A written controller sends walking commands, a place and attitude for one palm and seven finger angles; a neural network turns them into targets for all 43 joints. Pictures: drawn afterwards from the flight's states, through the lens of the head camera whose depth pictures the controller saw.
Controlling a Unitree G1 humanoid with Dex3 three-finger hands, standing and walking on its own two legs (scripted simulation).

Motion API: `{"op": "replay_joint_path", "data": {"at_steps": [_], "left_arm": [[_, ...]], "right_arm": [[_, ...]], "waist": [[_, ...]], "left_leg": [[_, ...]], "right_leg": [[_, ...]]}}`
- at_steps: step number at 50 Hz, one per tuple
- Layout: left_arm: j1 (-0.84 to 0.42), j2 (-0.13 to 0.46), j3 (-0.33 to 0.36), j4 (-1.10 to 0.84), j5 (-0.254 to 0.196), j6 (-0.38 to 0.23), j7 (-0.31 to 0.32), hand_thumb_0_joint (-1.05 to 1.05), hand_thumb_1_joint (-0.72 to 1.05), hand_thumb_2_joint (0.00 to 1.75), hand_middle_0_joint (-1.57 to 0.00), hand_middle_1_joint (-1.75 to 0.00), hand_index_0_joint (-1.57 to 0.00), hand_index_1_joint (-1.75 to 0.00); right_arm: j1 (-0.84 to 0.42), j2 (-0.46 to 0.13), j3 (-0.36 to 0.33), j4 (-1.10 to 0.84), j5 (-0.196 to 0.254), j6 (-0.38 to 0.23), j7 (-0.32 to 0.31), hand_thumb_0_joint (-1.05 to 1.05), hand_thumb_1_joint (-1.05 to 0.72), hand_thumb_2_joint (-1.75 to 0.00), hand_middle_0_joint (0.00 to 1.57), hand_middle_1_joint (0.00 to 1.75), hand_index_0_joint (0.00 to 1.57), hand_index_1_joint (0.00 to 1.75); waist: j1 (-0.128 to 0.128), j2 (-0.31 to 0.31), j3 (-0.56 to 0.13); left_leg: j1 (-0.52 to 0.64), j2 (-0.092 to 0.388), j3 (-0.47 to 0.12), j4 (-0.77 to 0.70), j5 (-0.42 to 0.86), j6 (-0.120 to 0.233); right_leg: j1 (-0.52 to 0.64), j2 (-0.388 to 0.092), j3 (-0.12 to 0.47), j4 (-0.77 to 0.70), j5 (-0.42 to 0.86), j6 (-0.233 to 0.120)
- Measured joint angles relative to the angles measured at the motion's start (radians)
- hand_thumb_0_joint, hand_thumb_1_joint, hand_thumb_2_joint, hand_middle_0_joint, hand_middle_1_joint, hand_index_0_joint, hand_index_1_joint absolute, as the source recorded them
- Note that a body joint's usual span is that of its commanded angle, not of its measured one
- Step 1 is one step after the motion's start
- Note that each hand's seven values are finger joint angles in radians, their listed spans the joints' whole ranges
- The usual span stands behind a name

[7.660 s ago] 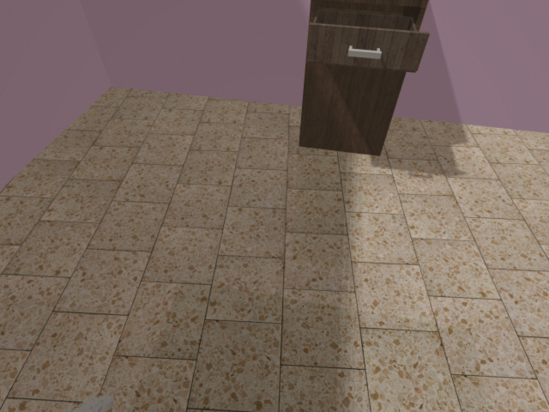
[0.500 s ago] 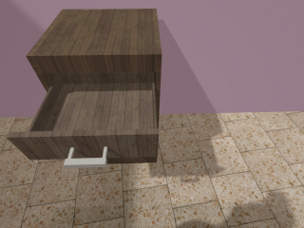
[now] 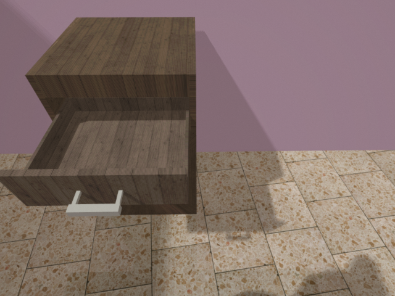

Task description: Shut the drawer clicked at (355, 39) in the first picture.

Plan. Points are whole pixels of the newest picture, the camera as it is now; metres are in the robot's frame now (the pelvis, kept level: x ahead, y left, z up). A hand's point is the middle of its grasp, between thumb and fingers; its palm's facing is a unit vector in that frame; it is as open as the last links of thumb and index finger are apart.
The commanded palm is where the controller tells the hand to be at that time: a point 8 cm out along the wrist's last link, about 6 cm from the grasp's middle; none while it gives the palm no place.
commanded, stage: shuffle to correct the standing spot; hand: left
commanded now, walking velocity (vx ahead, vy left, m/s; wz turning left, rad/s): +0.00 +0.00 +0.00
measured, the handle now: (96, 202) +0.33 +0.27 -0.05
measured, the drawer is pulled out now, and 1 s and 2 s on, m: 0.30 0.30 0.30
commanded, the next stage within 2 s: come to a stop and stand still in 0.38 s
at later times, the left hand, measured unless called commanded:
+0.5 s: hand out of the picture +0.00 +0.22 -0.18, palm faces +0.06 -0.98 -0.18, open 7.4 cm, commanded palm none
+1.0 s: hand out of the picture +0.11 +0.21 -0.18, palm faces +0.07 -0.97 -0.23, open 7.2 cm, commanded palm none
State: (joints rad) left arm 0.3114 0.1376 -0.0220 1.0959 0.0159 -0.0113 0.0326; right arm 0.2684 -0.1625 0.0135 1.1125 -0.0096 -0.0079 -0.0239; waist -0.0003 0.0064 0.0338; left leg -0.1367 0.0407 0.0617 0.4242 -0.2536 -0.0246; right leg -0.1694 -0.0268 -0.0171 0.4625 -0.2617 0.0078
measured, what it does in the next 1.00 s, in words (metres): steps on the spot: right foot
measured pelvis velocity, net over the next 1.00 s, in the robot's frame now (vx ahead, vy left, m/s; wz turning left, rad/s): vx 0.05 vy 0.02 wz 0.05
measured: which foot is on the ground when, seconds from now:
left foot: down 0.00-1.00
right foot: down 0.00-0.38, up 0.40-0.72, down 0.74-1.00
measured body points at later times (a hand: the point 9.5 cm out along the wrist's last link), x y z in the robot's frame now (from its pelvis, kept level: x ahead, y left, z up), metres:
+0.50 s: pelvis +0.03 +0.04 +0.00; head +0.04 +0.05 +0.45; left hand +0.00 +0.27 -0.17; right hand +0.01 -0.20 -0.15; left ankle +0.00 +0.12 -0.74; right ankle -0.02 -0.08 -0.68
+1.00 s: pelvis +0.05 +0.02 -0.01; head +0.06 +0.02 +0.44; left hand +0.11 +0.26 -0.16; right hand +0.07 -0.20 -0.17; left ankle +0.04 +0.16 -0.74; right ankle +0.10 -0.06 -0.74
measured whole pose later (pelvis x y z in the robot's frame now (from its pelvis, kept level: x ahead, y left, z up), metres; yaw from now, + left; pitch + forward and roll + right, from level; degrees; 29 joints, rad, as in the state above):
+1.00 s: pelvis +0.05 +0.02 -0.01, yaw +3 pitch -2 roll +1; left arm 0.21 0.17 0.02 1.01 0.02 0.00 0.05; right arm 0.28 -0.14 -0.03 1.08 0.00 0.01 -0.04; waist -0.02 -0.02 0.05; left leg -0.18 0.03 0.07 0.51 -0.27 -0.02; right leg -0.28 -0.01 -0.08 0.57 -0.24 -0.06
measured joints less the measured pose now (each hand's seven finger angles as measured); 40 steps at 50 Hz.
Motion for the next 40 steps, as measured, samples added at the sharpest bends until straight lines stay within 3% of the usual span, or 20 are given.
{"op": "replay_joint_path", "data": {"at_steps": [9,15,18,20,23,25,28,31,35,37,40], "left_arm": [[0.012,-0.006,0.005,-0.001,0.002,-0.001,-0.005,0.01,0.91,0.90,-0.21,-0.30,-0.21,-0.30],[0.033,-0.001,0.038,-0.034,0.011,0.009,-0.007,0.01,0.90,0.90,-0.21,-0.30,-0.21,-0.30],[0.050,0.015,0.052,-0.042,0.014,0.013,-0.006,0.00,0.90,0.90,-0.21,-0.30,-0.21,-0.30],[0.057,0.031,0.059,-0.036,0.013,0.026,-0.006,0.00,0.90,0.90,-0.21,-0.30,-0.21,-0.30],[0.054,0.038,0.058,-0.025,0.020,0.043,-0.009,0.01,0.90,0.90,-0.21,-0.30,-0.20,-0.30],[0.038,0.039,0.057,-0.028,0.022,0.041,-0.017,0.01,0.91,0.90,-0.20,-0.30,-0.20,-0.30],[0.002,0.041,0.054,-0.046,0.019,0.027,-0.021,0.01,0.91,0.90,-0.20,-0.30,-0.20,-0.30],[-0.043,0.036,0.049,-0.063,0.012,0.020,-0.013,0.01,0.91,0.90,-0.20,-0.30,-0.20,-0.30],[-0.095,0.022,0.043,-0.081,0.003,0.014,0.004,0.01,0.92,0.90,-0.20,-0.30,-0.20,-0.30],[-0.104,0.017,0.040,-0.090,0.002,0.005,0.007,0.01,0.92,0.90,-0.20,-0.30,-0.20,-0.30],[-0.105,0.001,0.035,-0.088,0.002,-0.010,0.015,0.00,0.93,0.90,-0.20,-0.30,-0.20,-0.30]], "right_arm": [[0.015,0.005,0.000,0.003,-0.003,0.008,0.003,0.00,-0.91,-0.90,0.20,0.29,0.20,0.30],[0.057,-0.011,-0.017,-0.006,-0.010,0.039,0.014,0.00,-0.91,-0.90,0.20,0.29,0.20,0.30],[0.070,-0.015,-0.023,-0.016,-0.010,0.029,0.015,0.00,-0.91,-0.90,0.20,0.29,0.20,0.30],[0.075,-0.009,-0.023,-0.025,-0.014,0.012,0.013,0.00,-0.91,-0.90,0.20,0.29,0.20,0.30],[0.093,-0.005,-0.021,-0.049,-0.019,-0.008,0.005,0.00,-0.91,-0.90,0.20,0.29,0.20,0.30],[0.107,0.001,-0.016,-0.054,-0.020,-0.013,0.002,0.00,-0.91,-0.90,0.20,0.29,0.20,0.30],[0.122,0.018,-0.003,-0.044,-0.021,-0.022,-0.003,0.00,-0.91,-0.90,0.20,0.29,0.20,0.30],[0.124,0.044,0.011,-0.028,-0.019,-0.033,-0.011,0.00,-0.91,-0.90,0.20,0.29,0.20,0.30],[0.106,0.072,0.017,-0.012,-0.016,-0.030,-0.014,0.00,-0.90,-0.90,0.20,0.30,0.20,0.30],[0.095,0.079,0.013,-0.011,-0.009,-0.024,-0.014,0.00,-0.90,-0.90,0.20,0.30,0.20,0.30],[0.062,0.070,-0.003,-0.015,0.007,-0.008,-0.013,0.00,-0.90,-0.90,0.21,0.30,0.20,0.30]], "waist": [[0.001,-0.008,-0.002],[0.013,-0.006,-0.020],[0.021,-0.026,-0.019],[0.022,-0.057,-0.017],[0.006,-0.050,-0.025],[-0.008,-0.034,-0.025],[-0.011,-0.023,-0.016],[-0.012,-0.020,0.001],[-0.018,-0.012,0.024],[-0.015,-0.010,0.029],[-0.017,0.027,0.028]], "left_leg": [[-0.017,0.014,-0.016,0.020,-0.002,-0.010],[-0.101,0.004,-0.016,0.179,-0.128,0.023],[-0.094,-0.012,0.009,0.127,-0.076,0.036],[-0.083,-0.033,0.031,0.119,-0.040,0.057],[-0.063,-0.039,0.051,0.090,-0.058,0.079],[-0.045,-0.047,0.048,0.048,-0.045,0.086],[-0.010,-0.064,0.048,-0.017,-0.020,0.092],[0.016,-0.081,0.046,-0.052,-0.011,0.092],[0.034,-0.093,0.041,-0.036,-0.034,0.084],[0.033,-0.096,0.044,0.004,-0.063,0.076],[-0.003,-0.067,0.027,0.110,-0.108,0.049]], "right_leg": [[-0.003,0.013,-0.016,0.002,0.001,-0.013],[-0.002,-0.001,-0.055,0.018,-0.027,-0.007],[-0.003,-0.019,-0.059,0.038,-0.046,0.007],[-0.031,-0.040,-0.042,0.114,-0.113,-0.010],[-0.149,-0.025,-0.038,0.400,-0.237,-0.040],[-0.222,-0.021,-0.052,0.553,-0.218,-0.048],[-0.289,-0.023,-0.065,0.627,-0.153,-0.034],[-0.299,-0.021,-0.062,0.555,-0.113,-0.015],[-0.217,-0.015,-0.053,0.287,-0.061,-0.011],[-0.153,-0.013,-0.050,0.136,0.029,-0.013],[-0.122,0.016,-0.058,0.098,0.012,-0.048]]}}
